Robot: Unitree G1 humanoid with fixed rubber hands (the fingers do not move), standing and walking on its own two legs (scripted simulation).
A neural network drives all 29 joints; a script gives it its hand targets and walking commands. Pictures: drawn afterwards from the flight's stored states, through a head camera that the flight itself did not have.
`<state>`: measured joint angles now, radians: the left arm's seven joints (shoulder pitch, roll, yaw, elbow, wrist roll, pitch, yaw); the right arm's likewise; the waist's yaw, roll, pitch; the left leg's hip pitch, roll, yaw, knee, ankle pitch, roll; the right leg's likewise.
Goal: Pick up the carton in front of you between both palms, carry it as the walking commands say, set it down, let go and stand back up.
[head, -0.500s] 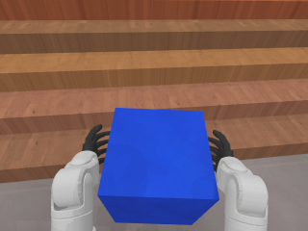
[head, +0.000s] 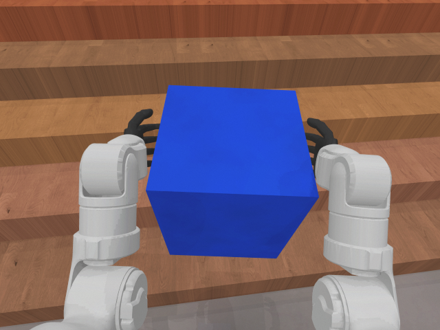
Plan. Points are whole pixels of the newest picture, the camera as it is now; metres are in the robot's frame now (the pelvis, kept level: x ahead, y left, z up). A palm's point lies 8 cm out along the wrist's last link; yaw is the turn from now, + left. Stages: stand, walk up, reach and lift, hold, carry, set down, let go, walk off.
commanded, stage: carry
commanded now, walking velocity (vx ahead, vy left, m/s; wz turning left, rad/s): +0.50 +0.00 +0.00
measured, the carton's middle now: (227, 179) +0.37 +0.00 +0.10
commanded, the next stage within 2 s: none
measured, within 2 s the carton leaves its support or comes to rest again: neither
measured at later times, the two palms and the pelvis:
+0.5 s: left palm (163, 57) +0.70 +0.16 +0.16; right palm (282, 63) +0.71 -0.14 +0.16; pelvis +0.32 +0.00 +0.00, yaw -4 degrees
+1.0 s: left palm out of the picture +1.08 +0.12 +0.37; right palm out of the picture +1.01 -0.17 +0.39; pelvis +0.67 +0.08 +0.22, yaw -8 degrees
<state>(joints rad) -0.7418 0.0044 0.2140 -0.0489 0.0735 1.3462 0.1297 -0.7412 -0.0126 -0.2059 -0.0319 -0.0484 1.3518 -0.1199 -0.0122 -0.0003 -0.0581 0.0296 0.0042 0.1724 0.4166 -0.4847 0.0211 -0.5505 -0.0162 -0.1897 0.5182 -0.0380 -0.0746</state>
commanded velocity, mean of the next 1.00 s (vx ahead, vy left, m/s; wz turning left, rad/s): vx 0.36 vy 0.00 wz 0.00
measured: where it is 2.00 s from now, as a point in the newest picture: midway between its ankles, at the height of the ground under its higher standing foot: (183, 112)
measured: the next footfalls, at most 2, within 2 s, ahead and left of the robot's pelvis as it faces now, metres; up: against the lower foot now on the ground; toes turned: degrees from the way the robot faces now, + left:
right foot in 0.02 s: +0.18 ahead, -0.07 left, +0.00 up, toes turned -9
left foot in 0.58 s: +0.57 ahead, +0.10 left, +0.16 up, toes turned -9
